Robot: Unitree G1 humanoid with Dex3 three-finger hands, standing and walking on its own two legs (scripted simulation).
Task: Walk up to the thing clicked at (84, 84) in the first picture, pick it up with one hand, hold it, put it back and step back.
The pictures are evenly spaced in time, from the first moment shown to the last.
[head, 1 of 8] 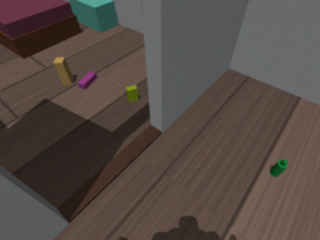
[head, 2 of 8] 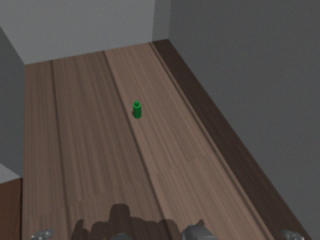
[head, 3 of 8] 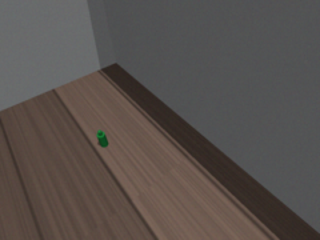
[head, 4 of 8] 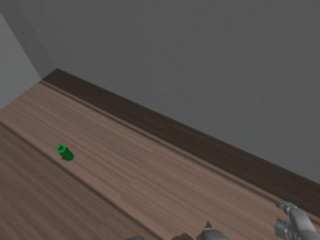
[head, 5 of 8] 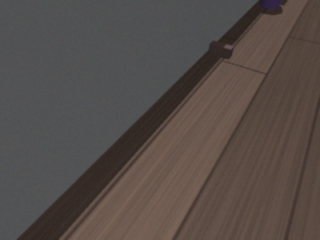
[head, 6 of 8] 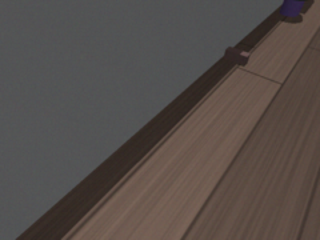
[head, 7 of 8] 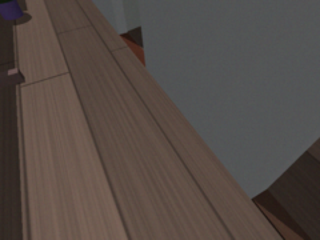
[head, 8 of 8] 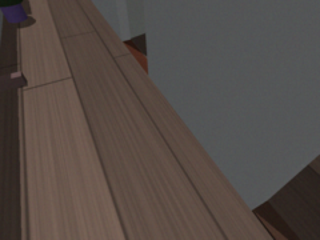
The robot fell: no
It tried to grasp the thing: no
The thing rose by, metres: 0.00
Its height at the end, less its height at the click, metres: +0.00
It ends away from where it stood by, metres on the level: 0.00
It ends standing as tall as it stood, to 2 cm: yes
